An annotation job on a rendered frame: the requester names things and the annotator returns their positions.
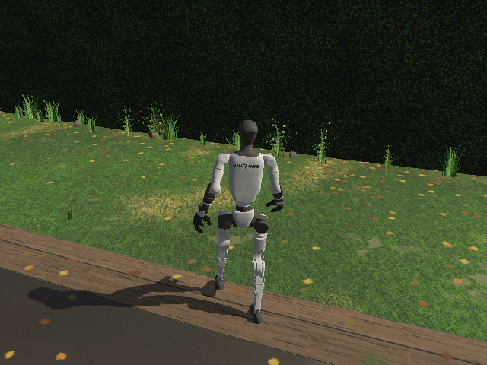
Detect robot left thigh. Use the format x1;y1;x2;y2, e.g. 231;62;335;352
217;210;233;250

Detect left robot forearm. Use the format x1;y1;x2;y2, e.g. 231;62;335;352
197;183;215;217

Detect right robot upper arm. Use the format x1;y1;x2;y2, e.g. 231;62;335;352
262;154;281;194

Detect left robot upper arm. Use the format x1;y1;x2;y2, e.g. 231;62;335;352
208;152;231;195

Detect right robot forearm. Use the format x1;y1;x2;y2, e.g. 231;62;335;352
273;183;284;205

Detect robot thigh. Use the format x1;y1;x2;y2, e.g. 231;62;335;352
251;214;269;275
217;210;233;250

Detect robot right thigh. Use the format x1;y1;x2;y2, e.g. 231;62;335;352
251;214;269;275

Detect left robot hand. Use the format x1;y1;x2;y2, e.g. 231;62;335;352
193;212;211;233

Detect right robot hand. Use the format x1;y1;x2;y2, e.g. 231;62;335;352
266;199;284;212

